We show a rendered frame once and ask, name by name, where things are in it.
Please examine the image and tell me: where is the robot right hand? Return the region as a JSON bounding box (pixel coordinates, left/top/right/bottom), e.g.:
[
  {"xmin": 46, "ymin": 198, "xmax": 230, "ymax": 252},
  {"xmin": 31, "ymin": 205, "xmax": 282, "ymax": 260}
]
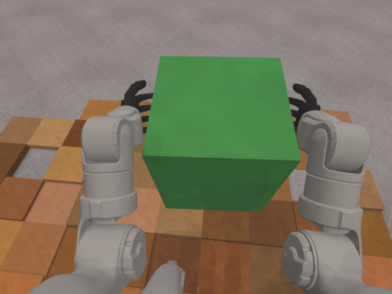
[{"xmin": 288, "ymin": 83, "xmax": 320, "ymax": 133}]

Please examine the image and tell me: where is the robot left forearm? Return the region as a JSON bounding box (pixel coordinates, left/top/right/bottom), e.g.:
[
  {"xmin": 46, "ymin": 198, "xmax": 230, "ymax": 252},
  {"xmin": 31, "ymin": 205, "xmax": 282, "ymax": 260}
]
[{"xmin": 74, "ymin": 105, "xmax": 144, "ymax": 265}]

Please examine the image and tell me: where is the right robot upper arm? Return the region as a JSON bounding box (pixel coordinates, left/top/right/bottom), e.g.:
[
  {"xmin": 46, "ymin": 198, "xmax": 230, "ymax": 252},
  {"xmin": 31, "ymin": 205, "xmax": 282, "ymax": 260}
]
[{"xmin": 282, "ymin": 229, "xmax": 392, "ymax": 294}]

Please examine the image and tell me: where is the left robot thigh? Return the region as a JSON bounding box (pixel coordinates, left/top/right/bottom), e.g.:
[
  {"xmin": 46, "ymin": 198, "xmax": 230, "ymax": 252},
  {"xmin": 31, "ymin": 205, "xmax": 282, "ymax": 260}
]
[{"xmin": 141, "ymin": 263, "xmax": 186, "ymax": 294}]

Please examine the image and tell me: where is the robot right forearm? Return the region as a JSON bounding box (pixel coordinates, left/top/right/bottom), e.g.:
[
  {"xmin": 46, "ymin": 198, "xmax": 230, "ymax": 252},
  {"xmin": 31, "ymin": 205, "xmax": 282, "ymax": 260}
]
[{"xmin": 296, "ymin": 110, "xmax": 371, "ymax": 277}]

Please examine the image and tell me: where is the carton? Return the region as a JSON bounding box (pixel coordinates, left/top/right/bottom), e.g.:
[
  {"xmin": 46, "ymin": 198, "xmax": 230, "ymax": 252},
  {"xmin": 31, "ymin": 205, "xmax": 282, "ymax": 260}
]
[{"xmin": 142, "ymin": 56, "xmax": 301, "ymax": 212}]

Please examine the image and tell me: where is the left robot upper arm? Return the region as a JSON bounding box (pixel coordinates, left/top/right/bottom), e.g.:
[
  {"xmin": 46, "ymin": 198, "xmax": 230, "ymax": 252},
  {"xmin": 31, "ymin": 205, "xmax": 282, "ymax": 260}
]
[{"xmin": 27, "ymin": 224, "xmax": 146, "ymax": 294}]

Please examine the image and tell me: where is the robot left hand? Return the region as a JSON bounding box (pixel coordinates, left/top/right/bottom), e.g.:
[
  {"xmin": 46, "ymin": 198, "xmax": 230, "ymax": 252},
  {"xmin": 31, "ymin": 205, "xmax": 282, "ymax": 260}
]
[{"xmin": 121, "ymin": 80, "xmax": 153, "ymax": 133}]

